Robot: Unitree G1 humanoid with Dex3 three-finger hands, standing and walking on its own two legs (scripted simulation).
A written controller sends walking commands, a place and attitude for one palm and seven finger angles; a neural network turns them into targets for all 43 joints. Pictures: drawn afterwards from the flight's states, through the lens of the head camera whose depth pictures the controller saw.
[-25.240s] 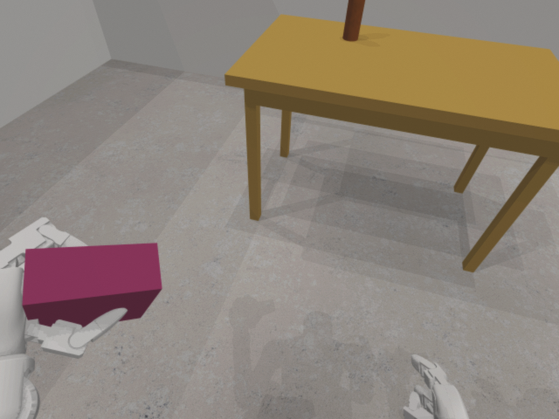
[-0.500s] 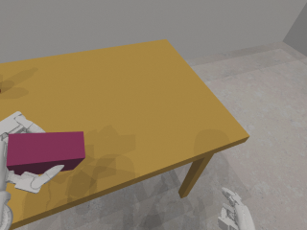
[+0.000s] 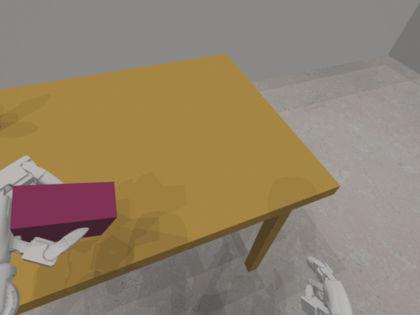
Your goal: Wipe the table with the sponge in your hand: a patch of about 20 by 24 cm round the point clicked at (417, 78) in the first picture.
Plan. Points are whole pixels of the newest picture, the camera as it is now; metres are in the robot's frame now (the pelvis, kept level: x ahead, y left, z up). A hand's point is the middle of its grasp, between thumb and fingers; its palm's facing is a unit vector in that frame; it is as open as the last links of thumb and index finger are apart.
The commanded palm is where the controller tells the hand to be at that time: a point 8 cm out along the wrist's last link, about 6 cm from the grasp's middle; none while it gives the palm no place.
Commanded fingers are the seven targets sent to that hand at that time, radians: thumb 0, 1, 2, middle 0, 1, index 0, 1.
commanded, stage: turn the palm down, sponge in hand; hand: left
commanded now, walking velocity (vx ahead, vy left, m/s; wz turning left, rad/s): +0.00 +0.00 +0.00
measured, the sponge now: (79, 213) +0.23 +0.22 +0.13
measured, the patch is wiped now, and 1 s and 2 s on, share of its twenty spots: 0.00 0.00 0.00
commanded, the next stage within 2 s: none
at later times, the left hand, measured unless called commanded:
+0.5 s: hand (43, 226) +0.19 +0.24 +0.16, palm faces +0.44 -0.65 -0.62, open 9.2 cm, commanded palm +0.16 +0.26 +0.19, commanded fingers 0.00 0.10 1.30 -1.20 -1.60 -1.20 -1.60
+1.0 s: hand (44, 205) +0.22 +0.25 +0.16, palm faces +0.29 -0.40 -0.87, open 9.2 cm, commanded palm +0.19 +0.25 +0.20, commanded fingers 0.00 0.10 1.30 -1.20 -1.60 -1.20 -1.60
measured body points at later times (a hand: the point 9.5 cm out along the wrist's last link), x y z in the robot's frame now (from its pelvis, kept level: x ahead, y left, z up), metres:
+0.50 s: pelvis -0.02 -0.04 -0.02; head -0.02 -0.05 +0.43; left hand +0.16 +0.27 +0.19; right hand +0.20 -0.25 -0.09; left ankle +0.02 +0.09 -0.74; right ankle +0.02 -0.13 -0.74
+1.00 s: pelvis +0.01 -0.04 -0.01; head +0.01 -0.08 +0.43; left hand +0.20 +0.27 +0.20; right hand +0.22 -0.27 -0.11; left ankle +0.02 +0.09 -0.74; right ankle +0.02 -0.13 -0.74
